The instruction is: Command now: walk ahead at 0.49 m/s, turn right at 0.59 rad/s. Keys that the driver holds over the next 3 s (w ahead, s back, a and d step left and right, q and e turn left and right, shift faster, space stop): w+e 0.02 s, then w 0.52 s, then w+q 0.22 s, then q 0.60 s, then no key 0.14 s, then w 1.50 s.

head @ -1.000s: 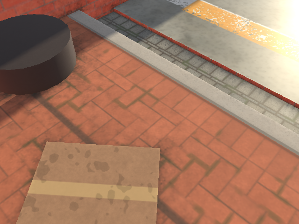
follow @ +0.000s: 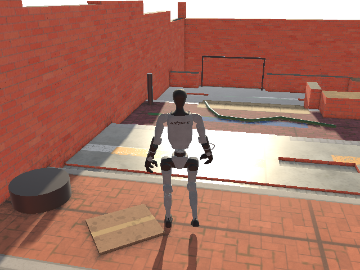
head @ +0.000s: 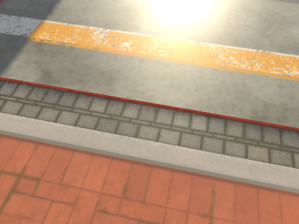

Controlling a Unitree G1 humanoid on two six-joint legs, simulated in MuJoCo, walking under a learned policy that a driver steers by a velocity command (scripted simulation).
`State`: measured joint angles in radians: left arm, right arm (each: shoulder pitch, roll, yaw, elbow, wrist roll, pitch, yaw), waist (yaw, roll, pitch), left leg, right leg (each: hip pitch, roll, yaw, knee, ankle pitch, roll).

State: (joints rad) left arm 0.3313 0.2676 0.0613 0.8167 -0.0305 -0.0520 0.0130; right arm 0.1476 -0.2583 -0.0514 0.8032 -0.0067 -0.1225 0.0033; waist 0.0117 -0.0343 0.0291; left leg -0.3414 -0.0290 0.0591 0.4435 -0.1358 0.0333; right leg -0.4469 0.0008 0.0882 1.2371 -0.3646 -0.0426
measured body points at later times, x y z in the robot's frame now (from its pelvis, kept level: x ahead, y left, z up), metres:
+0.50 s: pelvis +0.26 -0.08 +0.00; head +0.29 -0.10 +0.45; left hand +0.42 +0.16 -0.10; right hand +0.29 -0.36 -0.14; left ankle +0.19 +0.09 -0.64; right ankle +0.30 -0.17 -0.73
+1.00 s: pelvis +0.52 -0.05 -0.02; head +0.57 -0.04 +0.43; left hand +0.57 +0.23 -0.15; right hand +0.71 -0.30 -0.12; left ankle +0.63 +0.03 -0.73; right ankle +0.36 -0.20 -0.63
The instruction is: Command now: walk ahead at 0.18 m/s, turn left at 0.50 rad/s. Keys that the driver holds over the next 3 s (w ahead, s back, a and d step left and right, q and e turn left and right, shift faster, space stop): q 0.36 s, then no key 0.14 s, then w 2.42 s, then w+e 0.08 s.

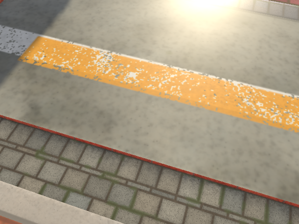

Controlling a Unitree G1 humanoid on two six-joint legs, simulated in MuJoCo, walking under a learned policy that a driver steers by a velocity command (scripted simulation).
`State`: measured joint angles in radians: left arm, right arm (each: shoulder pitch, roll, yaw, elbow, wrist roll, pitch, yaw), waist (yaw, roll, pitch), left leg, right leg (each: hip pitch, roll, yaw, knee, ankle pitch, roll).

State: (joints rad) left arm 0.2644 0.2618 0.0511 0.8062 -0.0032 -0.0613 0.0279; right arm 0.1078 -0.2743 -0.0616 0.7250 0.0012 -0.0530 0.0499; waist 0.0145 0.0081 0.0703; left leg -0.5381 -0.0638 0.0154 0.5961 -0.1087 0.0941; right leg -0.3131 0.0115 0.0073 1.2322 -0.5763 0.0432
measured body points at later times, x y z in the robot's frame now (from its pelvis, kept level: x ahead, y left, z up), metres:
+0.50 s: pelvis +0.09 -0.05 +0.01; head +0.11 -0.05 +0.46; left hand +0.18 +0.25 -0.07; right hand +0.33 -0.26 -0.08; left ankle +0.12 +0.07 -0.71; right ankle +0.14 -0.15 -0.72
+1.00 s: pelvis +0.16 +0.01 +0.02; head +0.17 +0.03 +0.47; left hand +0.10 +0.30 -0.11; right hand +0.41 -0.17 -0.06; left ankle +0.14 +0.11 -0.72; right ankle +0.13 -0.15 -0.69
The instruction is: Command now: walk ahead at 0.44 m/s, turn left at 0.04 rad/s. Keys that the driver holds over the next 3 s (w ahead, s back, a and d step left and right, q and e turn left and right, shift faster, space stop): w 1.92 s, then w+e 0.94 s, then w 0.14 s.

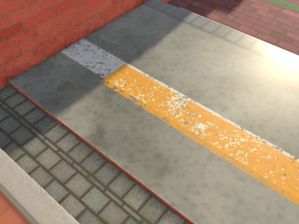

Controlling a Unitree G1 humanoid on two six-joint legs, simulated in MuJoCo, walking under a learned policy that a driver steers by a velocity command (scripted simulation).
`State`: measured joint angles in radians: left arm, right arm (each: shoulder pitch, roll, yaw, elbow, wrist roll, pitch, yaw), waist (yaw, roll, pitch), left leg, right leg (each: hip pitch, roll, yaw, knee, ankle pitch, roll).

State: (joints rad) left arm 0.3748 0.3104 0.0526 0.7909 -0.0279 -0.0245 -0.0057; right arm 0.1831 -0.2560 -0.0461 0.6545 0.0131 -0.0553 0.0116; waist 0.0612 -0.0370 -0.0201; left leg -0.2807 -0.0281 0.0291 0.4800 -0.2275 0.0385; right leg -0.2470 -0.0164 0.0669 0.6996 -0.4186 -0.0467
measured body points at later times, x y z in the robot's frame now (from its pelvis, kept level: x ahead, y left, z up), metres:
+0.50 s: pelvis +0.26 -0.02 -0.09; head +0.29 -0.02 +0.36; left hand +0.51 +0.19 -0.16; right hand +0.19 -0.29 -0.21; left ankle +0.01 +0.10 -0.74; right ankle +0.43 -0.16 -0.80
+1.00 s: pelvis +0.61 -0.05 -0.17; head +0.64 -0.04 +0.28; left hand +0.57 +0.22 -0.31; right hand +0.85 -0.25 -0.24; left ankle +0.76 +0.05 -0.87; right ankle +0.42 -0.15 -0.88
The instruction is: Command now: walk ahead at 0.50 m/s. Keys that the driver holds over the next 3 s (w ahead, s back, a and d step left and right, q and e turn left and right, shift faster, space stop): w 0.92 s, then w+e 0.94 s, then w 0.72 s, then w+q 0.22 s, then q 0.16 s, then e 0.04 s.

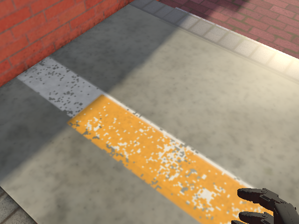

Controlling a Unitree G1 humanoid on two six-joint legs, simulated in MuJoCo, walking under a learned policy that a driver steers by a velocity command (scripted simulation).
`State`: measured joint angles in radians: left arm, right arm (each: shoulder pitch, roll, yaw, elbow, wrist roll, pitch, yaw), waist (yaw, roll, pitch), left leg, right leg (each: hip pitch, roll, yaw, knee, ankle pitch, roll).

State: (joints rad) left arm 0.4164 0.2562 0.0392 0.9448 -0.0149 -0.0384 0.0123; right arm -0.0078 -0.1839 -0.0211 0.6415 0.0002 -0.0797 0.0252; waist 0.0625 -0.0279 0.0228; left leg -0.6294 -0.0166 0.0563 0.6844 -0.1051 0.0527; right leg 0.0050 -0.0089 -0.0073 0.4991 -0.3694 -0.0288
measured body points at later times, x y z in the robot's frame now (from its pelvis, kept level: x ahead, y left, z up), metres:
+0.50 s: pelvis +0.27 -0.06 +0.03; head +0.29 -0.08 +0.48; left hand +0.45 +0.20 -0.06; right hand +0.30 -0.34 -0.11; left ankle +0.15 +0.10 -0.67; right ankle +0.35 -0.16 -0.70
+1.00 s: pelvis +0.54 -0.05 +0.02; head +0.58 -0.05 +0.47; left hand +0.47 +0.22 -0.11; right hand +0.79 -0.26 -0.05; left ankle +0.70 +0.06 -0.70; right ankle +0.35 -0.16 -0.70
